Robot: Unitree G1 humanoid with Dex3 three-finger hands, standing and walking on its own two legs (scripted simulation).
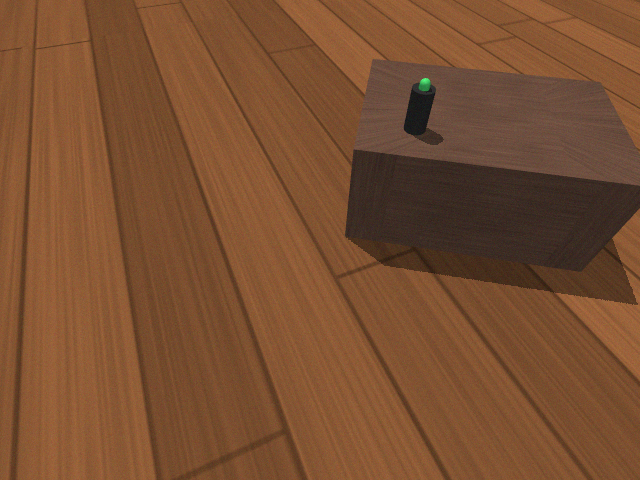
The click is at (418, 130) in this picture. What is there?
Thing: necked bottle
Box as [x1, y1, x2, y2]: [404, 78, 435, 134]
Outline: 427,78 423,78 418,83 415,83 412,86 404,123 404,130 411,134 421,134 425,130 435,88 430,84
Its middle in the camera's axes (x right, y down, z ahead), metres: +0.33 -0.45 +1.31
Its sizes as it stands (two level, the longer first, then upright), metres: 0.077 0.077 0.186
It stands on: a support 0.45 m high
